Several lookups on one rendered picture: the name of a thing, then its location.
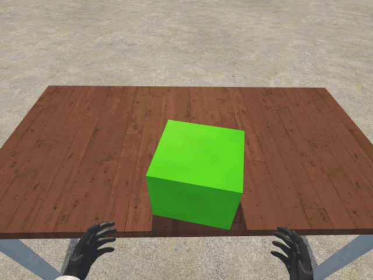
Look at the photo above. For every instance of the robot left hand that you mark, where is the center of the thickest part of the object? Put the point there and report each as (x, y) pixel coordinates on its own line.
(86, 251)

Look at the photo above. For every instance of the table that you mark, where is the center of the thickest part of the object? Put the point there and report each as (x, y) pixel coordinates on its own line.
(81, 154)

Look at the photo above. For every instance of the robot right hand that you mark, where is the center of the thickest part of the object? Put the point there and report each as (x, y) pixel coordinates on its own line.
(298, 262)

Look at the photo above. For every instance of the carton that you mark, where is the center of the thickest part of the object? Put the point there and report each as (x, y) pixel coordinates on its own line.
(196, 174)

